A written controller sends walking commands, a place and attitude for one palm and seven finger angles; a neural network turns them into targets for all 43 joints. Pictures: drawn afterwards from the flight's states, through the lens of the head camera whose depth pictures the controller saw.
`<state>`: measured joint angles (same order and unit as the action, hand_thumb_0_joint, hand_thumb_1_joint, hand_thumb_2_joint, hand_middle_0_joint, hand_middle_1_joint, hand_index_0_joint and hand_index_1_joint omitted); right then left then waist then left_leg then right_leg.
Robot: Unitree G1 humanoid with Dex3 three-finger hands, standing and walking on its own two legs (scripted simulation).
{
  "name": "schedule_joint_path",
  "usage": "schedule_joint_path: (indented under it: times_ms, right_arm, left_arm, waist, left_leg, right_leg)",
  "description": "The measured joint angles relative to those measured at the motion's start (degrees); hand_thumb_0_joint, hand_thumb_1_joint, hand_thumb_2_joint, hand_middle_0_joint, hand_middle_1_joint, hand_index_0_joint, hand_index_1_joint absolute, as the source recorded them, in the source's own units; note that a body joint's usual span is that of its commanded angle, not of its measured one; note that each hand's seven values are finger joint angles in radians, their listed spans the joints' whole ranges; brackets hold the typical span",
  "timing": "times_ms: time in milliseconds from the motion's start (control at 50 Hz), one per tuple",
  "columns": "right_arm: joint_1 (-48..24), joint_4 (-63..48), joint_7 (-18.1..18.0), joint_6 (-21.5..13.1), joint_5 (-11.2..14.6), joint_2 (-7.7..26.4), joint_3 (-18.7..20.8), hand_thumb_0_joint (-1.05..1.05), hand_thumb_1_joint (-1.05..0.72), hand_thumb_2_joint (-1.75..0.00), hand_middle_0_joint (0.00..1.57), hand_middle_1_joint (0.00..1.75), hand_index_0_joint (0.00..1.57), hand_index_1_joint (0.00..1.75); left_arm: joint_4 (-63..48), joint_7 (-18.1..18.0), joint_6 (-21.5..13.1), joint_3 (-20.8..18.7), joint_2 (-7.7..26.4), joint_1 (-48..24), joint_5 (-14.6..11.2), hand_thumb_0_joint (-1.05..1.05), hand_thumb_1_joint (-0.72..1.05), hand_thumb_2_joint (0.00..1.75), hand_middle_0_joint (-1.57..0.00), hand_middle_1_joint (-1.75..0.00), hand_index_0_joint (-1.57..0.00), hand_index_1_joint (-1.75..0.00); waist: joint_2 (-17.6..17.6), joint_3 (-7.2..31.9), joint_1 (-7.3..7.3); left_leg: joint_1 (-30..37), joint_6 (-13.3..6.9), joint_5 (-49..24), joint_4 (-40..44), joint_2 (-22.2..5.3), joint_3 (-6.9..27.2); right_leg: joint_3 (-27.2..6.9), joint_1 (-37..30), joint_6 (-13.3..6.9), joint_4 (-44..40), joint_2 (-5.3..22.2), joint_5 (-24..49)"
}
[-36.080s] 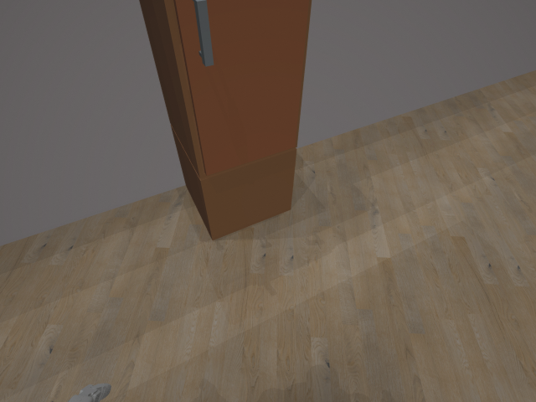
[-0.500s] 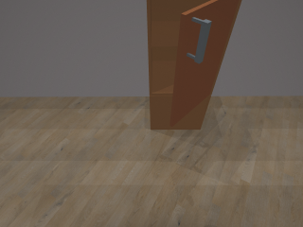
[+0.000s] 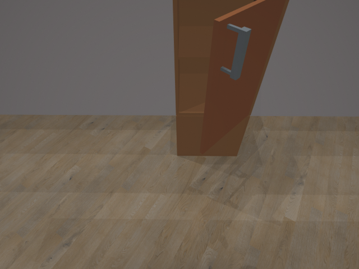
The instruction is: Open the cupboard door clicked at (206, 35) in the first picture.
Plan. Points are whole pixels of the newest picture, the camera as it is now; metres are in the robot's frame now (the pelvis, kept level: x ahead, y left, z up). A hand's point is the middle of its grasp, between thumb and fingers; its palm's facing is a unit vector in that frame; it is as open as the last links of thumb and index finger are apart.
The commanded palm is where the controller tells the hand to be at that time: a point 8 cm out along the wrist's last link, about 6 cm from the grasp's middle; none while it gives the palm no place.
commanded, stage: walk to a spot facing it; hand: left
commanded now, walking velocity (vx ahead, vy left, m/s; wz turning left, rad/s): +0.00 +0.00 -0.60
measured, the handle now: (233, 52) +0.66 -0.12 +0.15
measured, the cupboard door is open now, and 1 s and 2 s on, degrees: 45 45 45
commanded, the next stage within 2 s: none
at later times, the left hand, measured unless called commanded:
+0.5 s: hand out of the picture +0.10 +0.18 -0.17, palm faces -0.17 -0.95 -0.27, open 7.4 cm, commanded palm none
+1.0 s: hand (133, 268) +0.16 +0.14 -0.20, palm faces -0.42 -0.89 -0.19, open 7.4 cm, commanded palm none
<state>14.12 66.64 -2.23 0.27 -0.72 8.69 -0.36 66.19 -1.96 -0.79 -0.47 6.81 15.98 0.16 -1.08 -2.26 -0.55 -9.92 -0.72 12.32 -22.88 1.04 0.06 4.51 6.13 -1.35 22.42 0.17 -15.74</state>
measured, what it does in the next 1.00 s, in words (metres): steps on the spot, turning right: right foot, then left foot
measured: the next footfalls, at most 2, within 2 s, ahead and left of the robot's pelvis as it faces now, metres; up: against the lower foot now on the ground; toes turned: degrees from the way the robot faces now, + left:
right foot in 0.56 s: -0.01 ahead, -0.14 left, +0.00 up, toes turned -18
left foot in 0.96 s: +0.10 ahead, +0.07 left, +0.00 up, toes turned -28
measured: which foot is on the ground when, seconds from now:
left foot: down 0.00-0.56, up 0.58-0.94, down 0.96-1.00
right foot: down 0.00-0.32, up 0.34-0.54, down 0.56-0.96, up 0.98-1.00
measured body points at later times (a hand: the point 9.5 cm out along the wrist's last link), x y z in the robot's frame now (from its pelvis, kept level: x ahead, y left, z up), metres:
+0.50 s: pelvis -0.01 -0.01 -0.01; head +0.04 -0.04 +0.43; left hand +0.10 +0.23 -0.15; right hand -0.02 -0.26 -0.17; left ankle +0.00 +0.11 -0.74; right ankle -0.06 -0.11 -0.71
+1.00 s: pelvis +0.02 -0.01 -0.02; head +0.10 -0.01 +0.43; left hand +0.19 +0.19 -0.18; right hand +0.02 -0.29 -0.14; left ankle +0.07 +0.09 -0.75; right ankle -0.06 -0.12 -0.73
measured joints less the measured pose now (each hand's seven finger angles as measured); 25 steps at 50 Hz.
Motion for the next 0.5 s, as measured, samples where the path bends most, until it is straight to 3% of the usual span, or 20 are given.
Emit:
schedule_joint_path:
  times_ms: [160,320,420,500]
  right_arm:
    - [-1.28,-1.92,-0.46,1.28,0.03,0.44,1.3,0.01,-0.91,-0.9,0.2,0.3,0.2,0.3]
    - [-2.62,-6.03,-0.59,1.7,-0.15,0.98,2.7,0.0,-0.91,-0.9,0.2,0.3,0.2,0.3]
    - [-2.82,-8.63,-0.65,0.78,-0.85,2.01,2.88,0.0,-0.91,-0.9,0.2,0.3,0.2,0.3]
    - [-2.88,-9.69,-0.18,1.13,-1.23,3.09,3.05,0.0,-0.9,-0.9,0.21,0.3,0.2,0.3]
  left_arm:
    - [-1.38,0.46,1.79,-1.66,0.38,0.03,0.4,0.0,0.91,0.9,-0.2,-0.3,-0.2,-0.29]
    - [-4.52,1.34,3.53,-3.48,2.84,-1.58,0.64,0.01,0.91,0.9,-0.2,-0.3,-0.2,-0.29]
    - [-7.32,2.11,4.71,-4.47,4.36,-4.46,0.98,0.01,0.91,0.9,-0.2,-0.3,-0.2,-0.29]
    - [-10.11,2.69,4.29,-4.63,5.03,-6.6,0.94,0.01,0.91,0.9,-0.2,-0.3,-0.2,-0.29]
  waist:
    - [-0.25,-0.76,0.41]
    - [1.09,-2.17,0.47]
    - [0.4,-3.53,0.74]
    - [-1.47,-4.27,0.8]
  left_leg:
    - [-1.62,0.38,2.77,-4.27,-1.72,-2.37]
    - [-3.95,0.09,5.39,-8.51,-3.17,-6.4]
    - [-3.61,-0.16,5.21,-7.98,-4.44,-9.69]
    - [-3.32,1.18,5.04,-7.79,-6.58,-11.28]
  right_leg:
    - [-2.42,2.15,-0.4,3.18,-1.43,-1.14]
    - [-6.33,6.85,-0.15,9.0,-2.54,-2.66]
    - [-4.68,14.47,1.5,27.79,-1.43,-12.35]
    - [-2.69,14.56,1.99,25.54,0.17,-11.97]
